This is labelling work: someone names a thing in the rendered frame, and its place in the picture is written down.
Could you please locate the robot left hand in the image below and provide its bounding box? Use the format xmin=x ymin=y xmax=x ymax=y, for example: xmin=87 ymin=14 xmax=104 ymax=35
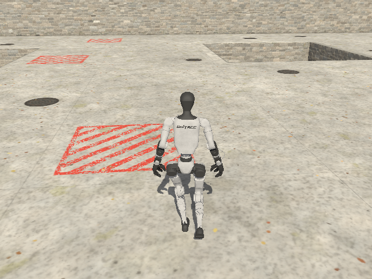
xmin=152 ymin=164 xmax=166 ymax=177

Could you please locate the right robot foot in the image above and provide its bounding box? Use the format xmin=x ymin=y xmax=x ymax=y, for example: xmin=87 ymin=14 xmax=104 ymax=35
xmin=195 ymin=227 xmax=204 ymax=239

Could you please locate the robot left forearm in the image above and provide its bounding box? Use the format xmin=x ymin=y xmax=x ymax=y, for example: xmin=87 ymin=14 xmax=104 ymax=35
xmin=153 ymin=141 xmax=164 ymax=165

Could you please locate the robot left upper arm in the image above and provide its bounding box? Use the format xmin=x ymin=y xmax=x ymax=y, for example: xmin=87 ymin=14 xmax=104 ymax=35
xmin=159 ymin=117 xmax=175 ymax=149

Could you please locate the robot right upper arm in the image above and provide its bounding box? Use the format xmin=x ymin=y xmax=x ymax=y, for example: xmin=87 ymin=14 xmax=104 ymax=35
xmin=199 ymin=117 xmax=215 ymax=150

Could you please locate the robot left thigh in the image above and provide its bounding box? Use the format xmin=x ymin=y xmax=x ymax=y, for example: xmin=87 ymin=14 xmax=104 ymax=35
xmin=166 ymin=161 xmax=185 ymax=197

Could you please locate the robot right forearm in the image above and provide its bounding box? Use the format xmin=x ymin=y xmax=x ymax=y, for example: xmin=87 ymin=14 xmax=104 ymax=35
xmin=210 ymin=141 xmax=222 ymax=166

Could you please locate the robot right hand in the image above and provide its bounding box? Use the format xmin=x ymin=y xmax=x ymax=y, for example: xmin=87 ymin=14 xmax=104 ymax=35
xmin=210 ymin=164 xmax=224 ymax=177

